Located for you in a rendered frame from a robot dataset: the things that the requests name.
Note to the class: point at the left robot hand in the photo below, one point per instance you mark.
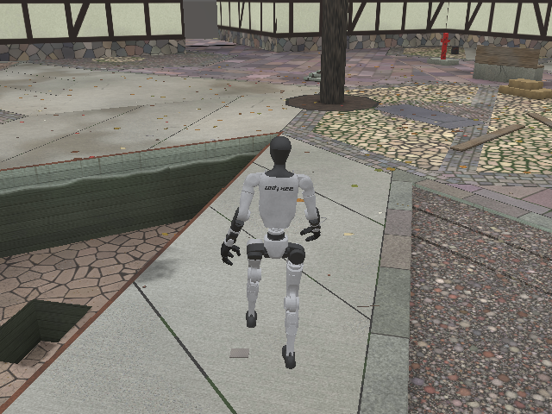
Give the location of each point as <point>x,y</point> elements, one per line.
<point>225,253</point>

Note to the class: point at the robot left forearm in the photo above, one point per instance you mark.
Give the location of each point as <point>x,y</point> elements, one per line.
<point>234,230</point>

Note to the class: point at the robot right foot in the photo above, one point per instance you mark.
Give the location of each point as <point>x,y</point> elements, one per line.
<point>289,360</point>

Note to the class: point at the left robot upper arm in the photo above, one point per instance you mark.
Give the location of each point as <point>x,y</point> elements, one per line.
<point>247,193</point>

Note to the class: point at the robot right forearm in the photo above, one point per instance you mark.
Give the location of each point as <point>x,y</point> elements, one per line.
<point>315,224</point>

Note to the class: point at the right robot hand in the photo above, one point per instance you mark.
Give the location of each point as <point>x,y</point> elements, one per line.
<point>310,238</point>

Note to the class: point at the robot right shin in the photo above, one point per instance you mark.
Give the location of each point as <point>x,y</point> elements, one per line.
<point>291,328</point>

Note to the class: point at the right robot upper arm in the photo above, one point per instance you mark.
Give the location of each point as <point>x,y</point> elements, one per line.
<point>305,183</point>

